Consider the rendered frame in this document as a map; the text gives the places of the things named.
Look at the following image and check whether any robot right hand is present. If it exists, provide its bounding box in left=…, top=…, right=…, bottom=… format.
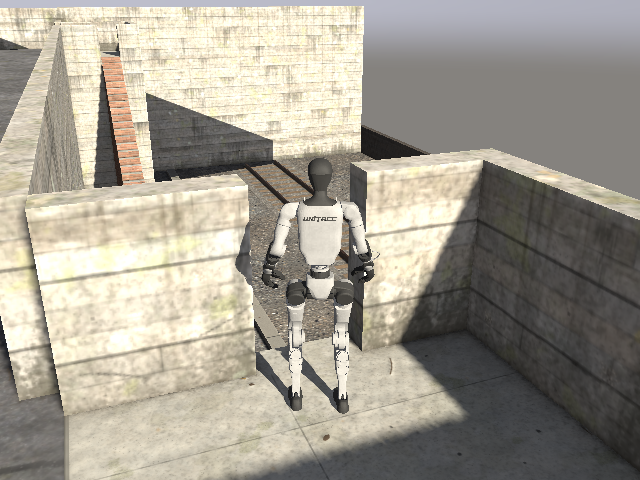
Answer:
left=351, top=266, right=375, bottom=283

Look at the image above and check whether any right robot forearm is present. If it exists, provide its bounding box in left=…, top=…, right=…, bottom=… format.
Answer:
left=358, top=239, right=374, bottom=271

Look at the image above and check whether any robot left shin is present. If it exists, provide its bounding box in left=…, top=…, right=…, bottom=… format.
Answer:
left=288, top=330, right=303, bottom=397

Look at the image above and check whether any left robot forearm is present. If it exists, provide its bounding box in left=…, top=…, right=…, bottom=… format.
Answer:
left=263, top=241, right=280, bottom=274

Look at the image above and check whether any left robot upper arm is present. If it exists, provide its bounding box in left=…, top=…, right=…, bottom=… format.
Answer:
left=270, top=201, right=299, bottom=257

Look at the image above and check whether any robot left hand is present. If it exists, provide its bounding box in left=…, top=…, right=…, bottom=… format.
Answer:
left=261, top=270, right=285, bottom=288

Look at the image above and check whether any robot right thigh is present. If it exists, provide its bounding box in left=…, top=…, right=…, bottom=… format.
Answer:
left=332, top=279, right=354, bottom=349

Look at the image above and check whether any right robot upper arm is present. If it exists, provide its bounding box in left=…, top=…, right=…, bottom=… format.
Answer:
left=341, top=201, right=368, bottom=255

